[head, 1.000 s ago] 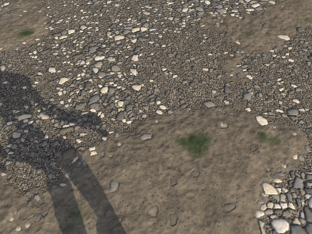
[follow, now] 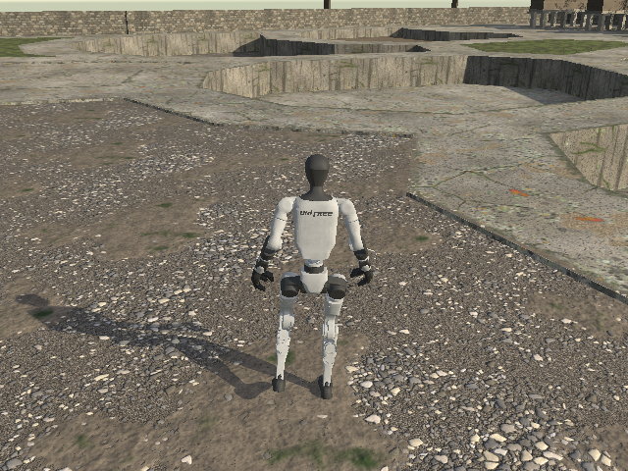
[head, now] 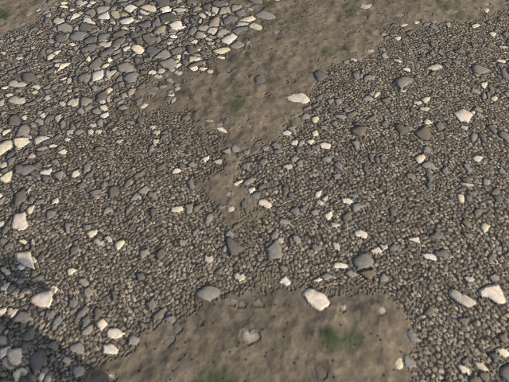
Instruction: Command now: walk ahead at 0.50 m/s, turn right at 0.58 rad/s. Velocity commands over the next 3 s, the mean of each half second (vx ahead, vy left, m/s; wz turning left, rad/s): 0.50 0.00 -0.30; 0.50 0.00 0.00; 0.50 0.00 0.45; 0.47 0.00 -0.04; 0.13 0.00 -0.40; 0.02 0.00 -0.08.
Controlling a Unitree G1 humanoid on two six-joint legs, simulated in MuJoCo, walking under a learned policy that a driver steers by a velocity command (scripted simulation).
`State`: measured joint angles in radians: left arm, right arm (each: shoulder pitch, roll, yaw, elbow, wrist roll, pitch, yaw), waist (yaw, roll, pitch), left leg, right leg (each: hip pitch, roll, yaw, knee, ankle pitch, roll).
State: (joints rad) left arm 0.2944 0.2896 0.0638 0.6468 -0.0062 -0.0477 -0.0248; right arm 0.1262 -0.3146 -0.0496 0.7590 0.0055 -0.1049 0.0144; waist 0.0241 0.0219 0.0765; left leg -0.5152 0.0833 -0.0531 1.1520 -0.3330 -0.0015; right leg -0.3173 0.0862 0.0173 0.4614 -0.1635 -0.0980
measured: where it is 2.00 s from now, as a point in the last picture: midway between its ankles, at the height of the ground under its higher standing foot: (272, 172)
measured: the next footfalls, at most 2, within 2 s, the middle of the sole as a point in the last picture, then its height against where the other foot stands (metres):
left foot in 0.32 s outside the picture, level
right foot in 0.84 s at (330, 301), level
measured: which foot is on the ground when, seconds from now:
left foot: up 0.00-0.30, down 0.32-0.86, up 0.88-1.00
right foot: down 0.00-0.34, up 0.36-0.82, down 0.84-1.00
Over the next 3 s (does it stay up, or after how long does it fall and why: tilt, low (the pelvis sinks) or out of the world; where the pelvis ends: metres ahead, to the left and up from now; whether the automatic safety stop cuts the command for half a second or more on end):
stays up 1.30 0.02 0.00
